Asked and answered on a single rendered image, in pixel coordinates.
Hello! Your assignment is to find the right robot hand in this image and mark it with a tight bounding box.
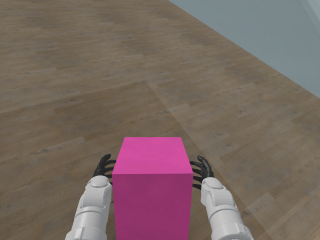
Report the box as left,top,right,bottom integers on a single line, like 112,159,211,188
189,155,214,190

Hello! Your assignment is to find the robot right forearm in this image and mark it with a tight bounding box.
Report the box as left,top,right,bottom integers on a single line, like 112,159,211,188
200,177,254,240

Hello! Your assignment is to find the left robot hand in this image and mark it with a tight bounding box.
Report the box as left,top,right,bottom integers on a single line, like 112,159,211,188
93,153,116,185

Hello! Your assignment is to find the robot left forearm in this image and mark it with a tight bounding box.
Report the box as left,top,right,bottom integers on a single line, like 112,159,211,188
65,175,112,240

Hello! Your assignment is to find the carton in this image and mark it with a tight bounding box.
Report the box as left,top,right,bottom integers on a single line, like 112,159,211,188
112,137,194,240

